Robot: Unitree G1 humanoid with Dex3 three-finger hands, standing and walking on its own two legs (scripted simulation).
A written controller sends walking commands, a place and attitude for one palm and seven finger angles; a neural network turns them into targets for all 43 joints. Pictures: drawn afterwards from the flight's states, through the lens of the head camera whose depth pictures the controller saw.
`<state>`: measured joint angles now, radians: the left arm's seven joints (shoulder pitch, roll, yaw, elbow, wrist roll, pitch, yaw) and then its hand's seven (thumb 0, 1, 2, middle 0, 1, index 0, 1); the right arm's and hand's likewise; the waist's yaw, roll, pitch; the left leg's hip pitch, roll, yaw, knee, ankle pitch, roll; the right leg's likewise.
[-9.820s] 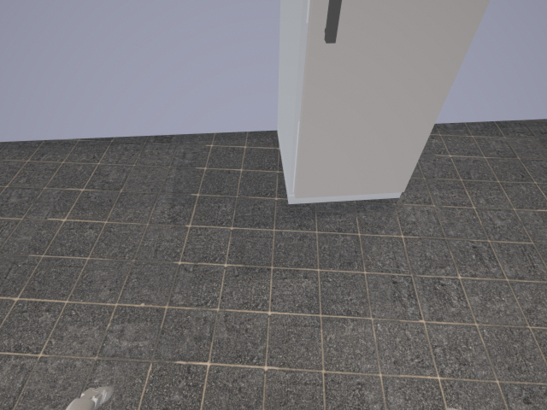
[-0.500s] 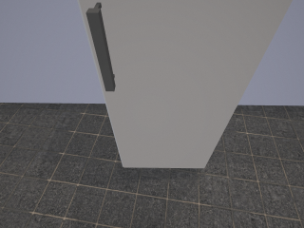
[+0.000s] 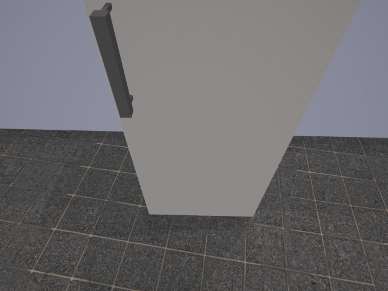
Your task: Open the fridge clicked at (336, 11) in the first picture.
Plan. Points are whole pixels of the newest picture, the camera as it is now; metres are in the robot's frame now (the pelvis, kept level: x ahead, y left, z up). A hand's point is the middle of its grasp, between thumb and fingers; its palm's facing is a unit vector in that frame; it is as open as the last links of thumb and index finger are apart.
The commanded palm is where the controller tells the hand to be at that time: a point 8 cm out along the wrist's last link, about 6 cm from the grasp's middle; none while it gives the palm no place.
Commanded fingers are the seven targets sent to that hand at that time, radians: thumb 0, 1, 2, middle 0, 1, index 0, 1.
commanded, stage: come to a stop and stand still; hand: left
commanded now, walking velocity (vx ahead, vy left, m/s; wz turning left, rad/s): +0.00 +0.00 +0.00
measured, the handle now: (118, 66) +0.52 +0.21 +0.19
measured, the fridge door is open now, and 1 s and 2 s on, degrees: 0 0 0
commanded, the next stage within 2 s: look again from close up in 0.22 s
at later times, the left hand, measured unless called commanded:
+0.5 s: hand out of the picture +0.00 +0.16 -0.17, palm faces +0.03 -0.98 -0.19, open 7.3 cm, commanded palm none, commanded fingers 0.00 0.90 0.90 -0.20 -0.30 -0.20 -0.30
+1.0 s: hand out of the picture -0.01 +0.16 -0.17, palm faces +0.04 -0.98 -0.19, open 7.3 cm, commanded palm none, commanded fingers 0.00 0.90 0.90 -0.20 -0.30 -0.20 -0.30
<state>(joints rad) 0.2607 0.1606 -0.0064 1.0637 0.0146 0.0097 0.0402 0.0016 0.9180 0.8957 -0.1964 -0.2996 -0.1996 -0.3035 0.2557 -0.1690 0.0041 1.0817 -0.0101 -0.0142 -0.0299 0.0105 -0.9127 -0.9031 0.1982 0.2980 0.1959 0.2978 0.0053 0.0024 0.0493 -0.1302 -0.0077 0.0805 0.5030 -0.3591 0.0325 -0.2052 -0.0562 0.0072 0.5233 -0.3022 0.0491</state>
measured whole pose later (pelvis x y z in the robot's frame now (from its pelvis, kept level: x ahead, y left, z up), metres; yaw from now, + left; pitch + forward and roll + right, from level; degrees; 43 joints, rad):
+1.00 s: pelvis -0.01 -0.02 +0.01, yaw +1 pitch -1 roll +0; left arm 0.26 0.17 0.00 1.09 0.01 0.00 0.03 0.00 0.91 0.90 -0.20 -0.30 -0.20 -0.30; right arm 0.27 -0.15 0.01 1.12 -0.01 -0.02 -0.03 0.01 -0.91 -0.90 0.20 0.30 0.20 0.30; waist 0.01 -0.02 0.05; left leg -0.13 0.01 0.06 0.45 -0.31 0.01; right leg -0.20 -0.04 -0.02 0.46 -0.25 0.03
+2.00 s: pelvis +0.10 +0.03 -0.01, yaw +4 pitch -1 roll +0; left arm 0.12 0.17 0.04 0.95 0.02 0.00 0.06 0.00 0.92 0.90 -0.19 -0.30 -0.20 -0.30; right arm 0.26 -0.13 -0.05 1.05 0.00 0.03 -0.04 0.01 -0.91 -0.90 0.20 0.30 0.20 0.30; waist -0.02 -0.02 0.14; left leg -0.38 -0.04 -0.02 1.13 -0.56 0.00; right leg -0.34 0.00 -0.10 0.56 -0.20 -0.06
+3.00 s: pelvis +0.02 +0.06 +0.00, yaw +3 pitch -1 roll +0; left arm 0.34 0.11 0.00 1.10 0.01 0.01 0.03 0.00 0.91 0.90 -0.20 -0.30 -0.20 -0.30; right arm 0.36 -0.12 -0.01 1.14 -0.01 0.03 -0.02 0.01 -0.91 -0.90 0.20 0.30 0.19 0.30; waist -0.01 -0.01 0.03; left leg -0.32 0.01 0.03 0.43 -0.10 0.01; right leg -0.14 0.01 -0.03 0.47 -0.31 -0.02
